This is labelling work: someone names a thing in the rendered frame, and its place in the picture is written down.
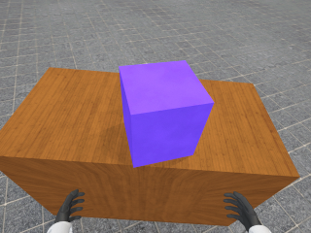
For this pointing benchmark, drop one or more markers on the carton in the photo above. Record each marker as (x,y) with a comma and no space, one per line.
(165,108)

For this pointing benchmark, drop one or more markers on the robot right hand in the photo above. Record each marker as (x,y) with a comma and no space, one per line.
(247,216)

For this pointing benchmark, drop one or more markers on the robot left forearm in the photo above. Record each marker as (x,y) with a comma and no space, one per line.
(61,227)

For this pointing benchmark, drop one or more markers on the pedestal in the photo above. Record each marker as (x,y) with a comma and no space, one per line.
(69,133)

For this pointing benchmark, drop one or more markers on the robot left hand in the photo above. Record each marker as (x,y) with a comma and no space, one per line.
(65,210)

